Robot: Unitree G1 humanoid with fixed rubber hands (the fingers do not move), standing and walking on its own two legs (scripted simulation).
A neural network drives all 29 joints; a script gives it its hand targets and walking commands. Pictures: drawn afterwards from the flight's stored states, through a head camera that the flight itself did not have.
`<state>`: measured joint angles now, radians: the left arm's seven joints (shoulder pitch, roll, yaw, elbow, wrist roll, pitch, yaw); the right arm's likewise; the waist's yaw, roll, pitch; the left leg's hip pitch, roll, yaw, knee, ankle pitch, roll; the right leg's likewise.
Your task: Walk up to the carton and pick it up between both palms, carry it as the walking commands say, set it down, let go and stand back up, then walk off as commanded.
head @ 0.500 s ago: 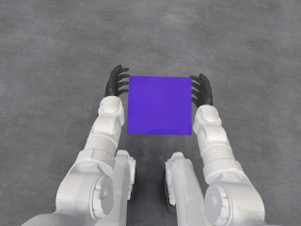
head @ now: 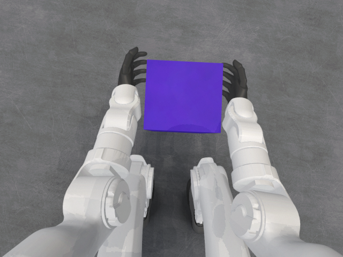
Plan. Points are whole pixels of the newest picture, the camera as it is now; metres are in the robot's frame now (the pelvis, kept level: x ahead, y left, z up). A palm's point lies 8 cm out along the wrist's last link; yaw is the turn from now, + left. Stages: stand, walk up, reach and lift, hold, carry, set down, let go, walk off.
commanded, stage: set down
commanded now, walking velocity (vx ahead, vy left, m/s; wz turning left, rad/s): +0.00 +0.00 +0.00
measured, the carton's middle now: (180, 105) +0.45 -0.01 -0.18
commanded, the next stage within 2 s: none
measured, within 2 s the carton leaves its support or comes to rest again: rests again in 1.86 s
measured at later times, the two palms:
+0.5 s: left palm (135, 86) +0.50 +0.11 -0.19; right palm (225, 99) +0.48 -0.13 -0.19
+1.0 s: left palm (138, 85) +0.52 +0.11 -0.24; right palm (220, 97) +0.50 -0.13 -0.25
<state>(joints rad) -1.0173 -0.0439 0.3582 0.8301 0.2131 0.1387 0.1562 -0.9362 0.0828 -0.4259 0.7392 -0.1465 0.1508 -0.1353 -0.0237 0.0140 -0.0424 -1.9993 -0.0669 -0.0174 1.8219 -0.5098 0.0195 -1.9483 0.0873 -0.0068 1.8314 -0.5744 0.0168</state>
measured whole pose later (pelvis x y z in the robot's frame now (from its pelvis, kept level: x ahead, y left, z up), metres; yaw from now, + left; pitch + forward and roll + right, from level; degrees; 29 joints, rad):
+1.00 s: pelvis +0.00 +0.00 -0.10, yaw +0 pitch +39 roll -3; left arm -1.32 0.09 0.27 0.98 0.10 0.15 0.18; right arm -1.20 -0.03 -0.40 0.82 -0.08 0.17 -0.17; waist -0.03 0.02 0.18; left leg -2.30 -0.08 0.00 2.15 -0.53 0.01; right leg -2.23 0.09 -0.02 2.17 -0.63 0.03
